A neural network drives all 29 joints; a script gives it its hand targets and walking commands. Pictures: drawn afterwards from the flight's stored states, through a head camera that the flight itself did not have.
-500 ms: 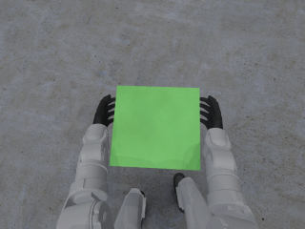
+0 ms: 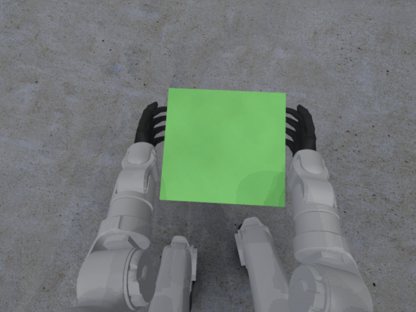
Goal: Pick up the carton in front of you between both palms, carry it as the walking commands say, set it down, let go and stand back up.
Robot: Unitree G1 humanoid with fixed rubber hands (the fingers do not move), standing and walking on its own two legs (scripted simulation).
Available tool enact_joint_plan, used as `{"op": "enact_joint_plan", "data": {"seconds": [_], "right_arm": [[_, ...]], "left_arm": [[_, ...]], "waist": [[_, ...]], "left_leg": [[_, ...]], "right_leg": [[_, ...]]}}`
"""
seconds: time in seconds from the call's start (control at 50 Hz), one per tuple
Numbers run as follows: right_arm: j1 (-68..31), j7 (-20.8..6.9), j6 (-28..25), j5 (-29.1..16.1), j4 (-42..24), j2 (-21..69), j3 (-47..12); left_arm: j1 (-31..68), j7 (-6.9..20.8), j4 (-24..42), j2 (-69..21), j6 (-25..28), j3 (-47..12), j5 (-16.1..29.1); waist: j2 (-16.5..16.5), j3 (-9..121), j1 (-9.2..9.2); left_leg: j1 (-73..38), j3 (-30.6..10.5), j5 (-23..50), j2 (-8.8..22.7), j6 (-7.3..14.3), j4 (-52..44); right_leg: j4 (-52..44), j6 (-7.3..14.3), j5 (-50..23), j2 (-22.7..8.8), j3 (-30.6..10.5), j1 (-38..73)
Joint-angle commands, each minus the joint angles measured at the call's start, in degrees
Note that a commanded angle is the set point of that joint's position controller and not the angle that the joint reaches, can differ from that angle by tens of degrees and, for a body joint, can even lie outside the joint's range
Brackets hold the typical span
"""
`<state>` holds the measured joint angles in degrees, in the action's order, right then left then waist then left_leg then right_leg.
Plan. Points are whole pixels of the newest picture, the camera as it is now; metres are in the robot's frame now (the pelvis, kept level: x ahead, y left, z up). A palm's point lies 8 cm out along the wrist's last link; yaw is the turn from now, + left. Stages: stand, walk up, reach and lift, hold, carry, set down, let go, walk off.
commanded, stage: set down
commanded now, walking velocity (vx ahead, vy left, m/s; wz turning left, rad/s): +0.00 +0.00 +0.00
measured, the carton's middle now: (221, 156) +0.42 -0.05 -0.17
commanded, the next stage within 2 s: none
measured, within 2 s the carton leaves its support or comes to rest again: rests again in 1.60 s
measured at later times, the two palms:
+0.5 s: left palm (170, 145) +0.48 +0.07 -0.25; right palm (287, 160) +0.40 -0.22 -0.25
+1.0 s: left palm (177, 147) +0.50 +0.06 -0.34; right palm (280, 161) +0.42 -0.23 -0.33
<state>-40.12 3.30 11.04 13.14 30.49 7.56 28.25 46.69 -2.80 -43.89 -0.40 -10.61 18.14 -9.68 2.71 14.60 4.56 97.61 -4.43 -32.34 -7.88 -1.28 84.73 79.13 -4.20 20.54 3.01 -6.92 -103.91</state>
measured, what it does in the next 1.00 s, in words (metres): lowers itself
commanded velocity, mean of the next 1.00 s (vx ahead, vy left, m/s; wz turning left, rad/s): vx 0.00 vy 0.00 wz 0.00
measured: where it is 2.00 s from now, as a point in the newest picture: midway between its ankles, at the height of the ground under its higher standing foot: (219, 279)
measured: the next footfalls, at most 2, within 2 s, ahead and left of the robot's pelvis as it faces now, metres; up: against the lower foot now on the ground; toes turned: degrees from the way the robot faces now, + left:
none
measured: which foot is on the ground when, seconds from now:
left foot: down 0.00-1.00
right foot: down 0.00-1.00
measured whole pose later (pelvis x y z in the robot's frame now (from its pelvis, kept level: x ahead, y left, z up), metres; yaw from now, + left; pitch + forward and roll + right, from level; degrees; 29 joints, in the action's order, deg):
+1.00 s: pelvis -0.04 +0.00 -0.18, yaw +1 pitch +46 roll -3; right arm -64.7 4.8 8.9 5.8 44.3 -1.5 35.5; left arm 80.7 -7.4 -65.3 11.8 -10.2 3.0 -4.3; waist 1.6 -5.1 9.9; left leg 130.2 -4.5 -36.6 -12.3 -3.3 120.7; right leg 112.1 -7.0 24.1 3.2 -5.0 -134.5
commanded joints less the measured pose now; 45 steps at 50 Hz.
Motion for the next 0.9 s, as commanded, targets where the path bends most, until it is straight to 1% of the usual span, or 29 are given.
{"op": "enact_joint_plan", "data": {"seconds": [0.0, 0.18, 0.4, 0.5, 0.62, 0.7, 0.72, 0.74, 0.8, 0.84, 0.88], "right_arm": [[-29.39, -10.43, -0.37, -5.29, 5.33, 46.66, -31.58], [-37.03, -8.63, -0.48, -7.39, 4.07, 43.69, -30.95], [-47.11, -7.59, -0.19, -7.42, 5.40, 39.92, -27.05], [-51.15, -7.48, -0.55, -7.51, 6.23, 37.37, -24.96], [-55.58, -7.72, -1.21, -8.69, 7.00, 33.83, -23.24], [-58.30, -8.06, -1.73, -10.14, 7.40, 31.66, -22.59], [-60.19, -8.28, -1.89, -10.81, 6.18, 31.49, -22.71], [-61.38, -8.54, -1.92, -11.58, 5.69, 31.45, -22.51], [-59.91, -9.50, -1.93, -13.24, 7.58, 32.34, -21.55], [-58.24, -10.33, -1.81, -13.11, 10.17, 32.13, -20.23], [-57.21, -11.20, -1.66, -12.38, 12.18, 31.49, -18.48]], "left_arm": [[31.47, 10.41, 1.77, -50.71, 3.01, -27.57, 5.61], [39.74, 8.52, 0.58, -47.49, 3.40, -28.44, 7.51], [49.13, 8.27, -5.84, -42.49, 3.14, -24.94, 7.54], [53.00, 8.23, -8.74, -39.86, 3.35, -24.23, 8.17], [57.62, 7.68, -11.18, -37.02, 3.81, -25.20, 9.98], [60.71, 7.29, -11.82, -35.68, 4.19, -26.69, 11.48], [61.67, 7.23, -11.15, -35.47, 4.24, -27.30, 11.83], [62.46, 7.10, -10.77, -35.69, 4.17, -27.72, 11.98], [63.54, 6.66, -9.42, -37.17, 4.41, -28.72, 12.00], [62.61, 6.38, -9.84, -37.66, 4.52, -28.46, 10.81], [61.45, 6.34, -10.73, -37.85, 4.32, -27.82, 9.53]], "waist": [[1.70, 48.92, 1.81], [1.85, 51.64, 3.04], [1.04, 50.10, 4.58], [1.17, 49.20, 5.67], [2.14, 48.85, 7.32], [3.20, 49.11, 8.33], [3.88, 49.56, 8.99], [5.38, 49.25, 9.13], [9.23, 48.14, 8.96], [10.74, 46.29, 8.41], [11.72, 43.62, 8.28]], "left_leg": [[-12.00, 4.30, 17.87, -3.41, -1.36, -7.83], [-4.96, 5.63, 12.62, -4.09, -1.13, 0.20], [5.91, 7.01, 6.35, -4.59, -0.05, 8.34], [9.94, 7.40, 5.06, -4.55, 0.20, 11.97], [11.72, 7.48, 5.33, -4.15, 0.14, 16.18], [11.62, 7.42, 6.50, -3.76, 0.04, 18.90], [11.03, 7.15, 6.52, -3.47, 0.22, 19.35], [10.53, 7.31, 7.65, -3.27, 0.11, 19.84], [10.08, 7.50, 10.97, -3.21, -0.22, 20.87], [9.79, 7.24, 12.13, -2.82, -0.14, 21.06], [10.39, 6.74, 12.00, -2.55, -0.01, 20.80]], "right_leg": [[1.93, 0.52, -18.57, 5.30, 9.62, 37.50], [9.52, -0.62, -15.57, 5.17, 10.95, 32.47], [16.83, -1.18, -12.09, 4.56, 11.91, 28.23], [20.21, -1.23, -11.79, 4.05, 12.32, 26.25], [24.47, -1.30, -12.64, 3.17, 12.96, 23.62], [27.24, -1.32, -13.86, 2.59, 13.34, 22.01], [27.66, -1.20, -13.50, 2.44, 13.53, 19.52], [28.16, -1.05, -14.26, 2.37, 13.39, 17.97], [29.65, -0.70, -18.10, 2.45, 12.96, 17.72], [30.50, -0.64, -18.22, 2.46, 13.13, 15.08], [30.88, -0.52, -16.73, 2.33, 13.36, 11.68]]}}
